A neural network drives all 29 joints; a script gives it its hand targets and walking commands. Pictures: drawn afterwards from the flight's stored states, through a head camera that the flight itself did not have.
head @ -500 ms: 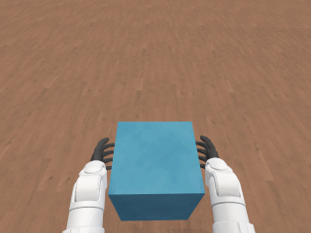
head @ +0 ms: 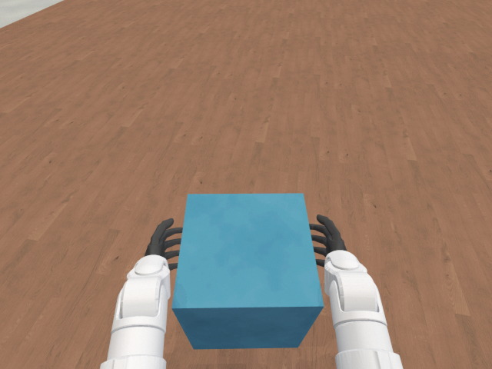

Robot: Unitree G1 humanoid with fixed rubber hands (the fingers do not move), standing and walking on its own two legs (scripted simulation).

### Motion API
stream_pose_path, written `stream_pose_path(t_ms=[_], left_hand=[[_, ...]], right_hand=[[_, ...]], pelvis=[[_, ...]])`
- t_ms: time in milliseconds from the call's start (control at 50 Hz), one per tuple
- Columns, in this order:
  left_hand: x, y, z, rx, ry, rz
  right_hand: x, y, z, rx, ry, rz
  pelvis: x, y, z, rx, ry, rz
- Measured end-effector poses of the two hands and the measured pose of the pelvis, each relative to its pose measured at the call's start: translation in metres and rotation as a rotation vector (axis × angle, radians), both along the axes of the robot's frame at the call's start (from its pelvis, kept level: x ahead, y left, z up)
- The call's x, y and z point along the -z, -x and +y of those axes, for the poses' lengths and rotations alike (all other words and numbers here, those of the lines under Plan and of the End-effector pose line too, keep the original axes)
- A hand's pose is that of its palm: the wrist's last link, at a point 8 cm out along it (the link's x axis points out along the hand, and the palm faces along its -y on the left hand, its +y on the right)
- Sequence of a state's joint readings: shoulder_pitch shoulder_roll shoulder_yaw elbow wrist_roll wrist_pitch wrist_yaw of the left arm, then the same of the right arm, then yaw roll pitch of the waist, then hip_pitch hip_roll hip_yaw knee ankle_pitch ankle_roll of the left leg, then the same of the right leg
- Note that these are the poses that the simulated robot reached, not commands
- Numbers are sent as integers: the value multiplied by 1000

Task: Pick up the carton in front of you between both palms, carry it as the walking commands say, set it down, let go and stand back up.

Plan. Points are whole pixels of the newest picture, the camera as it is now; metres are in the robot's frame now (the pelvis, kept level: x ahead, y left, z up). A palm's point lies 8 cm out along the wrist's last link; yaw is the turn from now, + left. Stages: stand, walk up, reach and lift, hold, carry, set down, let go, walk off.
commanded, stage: set down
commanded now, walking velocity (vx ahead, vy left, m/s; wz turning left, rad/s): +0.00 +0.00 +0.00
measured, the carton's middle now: (245, 275) +0.30 +0.00 -0.05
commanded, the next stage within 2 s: none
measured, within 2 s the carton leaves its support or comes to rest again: neither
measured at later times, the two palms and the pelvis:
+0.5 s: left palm (182, 262) +0.34 +0.13 -0.07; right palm (326, 261) +0.34 -0.16 -0.07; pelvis -0.04 -0.05 -0.04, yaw +4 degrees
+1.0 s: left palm (202, 269) +0.41 +0.11 -0.23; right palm (317, 277) +0.38 -0.18 -0.23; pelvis -0.04 -0.01 -0.15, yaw +4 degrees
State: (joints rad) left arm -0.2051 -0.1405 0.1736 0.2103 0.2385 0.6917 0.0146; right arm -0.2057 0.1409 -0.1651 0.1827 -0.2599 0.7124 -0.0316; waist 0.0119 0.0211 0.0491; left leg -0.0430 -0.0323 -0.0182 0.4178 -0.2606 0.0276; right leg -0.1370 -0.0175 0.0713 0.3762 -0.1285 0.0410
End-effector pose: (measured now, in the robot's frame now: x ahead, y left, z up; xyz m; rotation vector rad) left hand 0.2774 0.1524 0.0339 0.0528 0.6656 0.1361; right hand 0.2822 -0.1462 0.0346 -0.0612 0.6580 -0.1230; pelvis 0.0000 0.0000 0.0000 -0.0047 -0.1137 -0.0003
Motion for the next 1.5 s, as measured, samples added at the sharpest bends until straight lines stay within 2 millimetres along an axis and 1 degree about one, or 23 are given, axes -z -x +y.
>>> stream_pose_path(t_ms=[60, 140, 240, 320, 400, 500, 600, 660, 720, 820, 900, 1000, 1220, 1360, 1500], left_hand=[[-3, 4, -1, -27, -2, -1], [-2, -1, -9, -40, 4, 10], [7, -19, -17, -27, 10, 26], [23, -35, -18, -17, 8, 38], [52, -48, -18, -2, -6, 56], [105, -61, -19, 35, -21, 55], [162, -75, -22, 58, -3, 35], [187, -85, -24, 61, 18, 15], [202, -98, -25, 62, 38, -8], [219, -115, -29, 55, 64, -10], [236, -124, -33, 57, 70, 14], [266, -133, -38, 70, 66, 36], [341, -153, -55, 114, 57, 31], [379, -169, -66, 141, 41, 33], [415, -183, -74, 167, 20, 49]], right_hand=[[-2, -5, -1, -23, -7, -1], [-1, -11, -8, -16, -27, 10], [8, -25, -16, 23, -60, 26], [23, -38, -17, 38, -67, 38], [52, -49, -17, 40, -58, 54], [106, -54, -18, 50, -37, 52], [163, -57, -21, 85, -38, 30], [188, -62, -23, 110, -50, 7], [203, -71, -24, 132, -64, -18], [220, -84, -28, 154, -75, -24], [236, -93, -31, 156, -67, 0], [262, -100, -37, 156, -48, 21], [335, -113, -54, 182, -42, 15], [377, -121, -63, 204, -51, 18], [417, -128, -70, 218, -51, 35]], pelvis=[[0, 2, -8, -22, -1, -9], [2, 7, -19, -42, 0, -12], [8, 15, -33, -63, 2, 7], [15, 20, -41, -73, 7, 54], [23, 26, -45, -78, 10, 146], [37, 35, -46, -78, 11, 300], [59, 42, -40, -70, 12, 464], [76, 43, -35, -68, 11, 558], [93, 43, -28, -66, 12, 636], [117, 40, -19, -65, 18, 719], [133, 39, -14, -66, 22, 767], [153, 39, -11, -70, 27, 829], [208, 52, -14, -81, 28, 927], [243, 64, -20, -84, 22, 933], [275, 75, -25, -87, 19, 928]])
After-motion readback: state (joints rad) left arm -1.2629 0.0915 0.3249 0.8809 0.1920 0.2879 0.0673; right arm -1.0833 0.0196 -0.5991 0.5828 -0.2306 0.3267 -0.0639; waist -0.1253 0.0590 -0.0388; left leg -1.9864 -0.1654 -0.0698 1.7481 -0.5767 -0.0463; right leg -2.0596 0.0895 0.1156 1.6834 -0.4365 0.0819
